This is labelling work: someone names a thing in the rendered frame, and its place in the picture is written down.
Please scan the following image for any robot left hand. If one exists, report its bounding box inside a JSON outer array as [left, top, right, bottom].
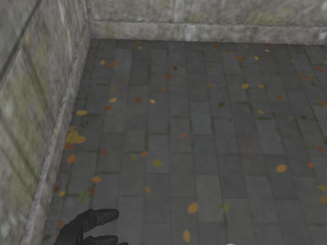
[[54, 209, 128, 245]]

